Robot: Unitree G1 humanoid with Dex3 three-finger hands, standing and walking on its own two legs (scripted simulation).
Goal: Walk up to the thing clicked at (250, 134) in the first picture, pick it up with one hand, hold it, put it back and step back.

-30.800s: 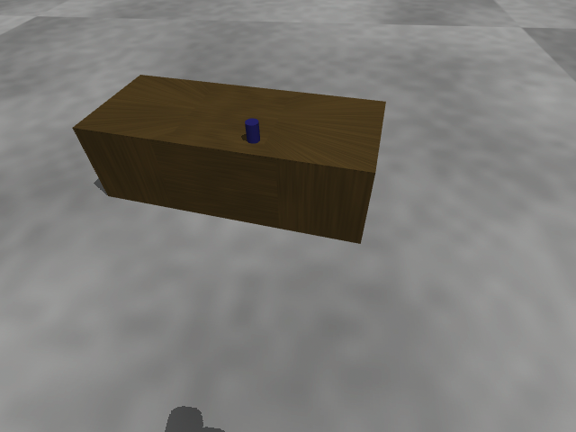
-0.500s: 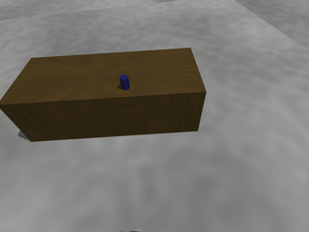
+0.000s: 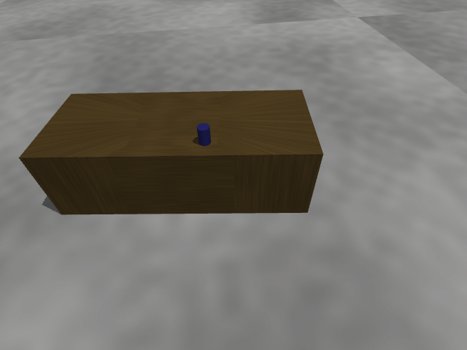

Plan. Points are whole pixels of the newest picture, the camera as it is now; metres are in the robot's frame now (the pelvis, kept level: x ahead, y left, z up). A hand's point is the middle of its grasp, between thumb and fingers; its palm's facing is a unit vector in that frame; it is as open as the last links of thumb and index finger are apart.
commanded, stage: step back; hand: left
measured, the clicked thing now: (204, 134) +1.08 +0.20 -0.30
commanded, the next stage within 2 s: stand in 0.52 s
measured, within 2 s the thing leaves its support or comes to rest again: neither
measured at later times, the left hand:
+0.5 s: hand out of the picture +0.14 +0.29 -0.14, palm faces +0.00 -0.93 -0.36, open 7.4 cm
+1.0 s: hand out of the picture +0.10 +0.27 -0.14, palm faces -0.02 -0.94 -0.33, open 7.4 cm
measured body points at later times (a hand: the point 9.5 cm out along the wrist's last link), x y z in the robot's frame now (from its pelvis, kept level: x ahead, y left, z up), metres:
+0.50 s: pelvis +0.04 +0.03 +0.01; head +0.06 +0.03 +0.46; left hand +0.14 +0.34 -0.12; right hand +0.16 -0.26 -0.12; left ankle +0.05 +0.14 -0.73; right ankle +0.01 -0.11 -0.73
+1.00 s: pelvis +0.02 +0.02 +0.02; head +0.03 +0.02 +0.47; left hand +0.10 +0.32 -0.11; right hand +0.11 -0.28 -0.11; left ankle +0.05 +0.14 -0.73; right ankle +0.01 -0.11 -0.73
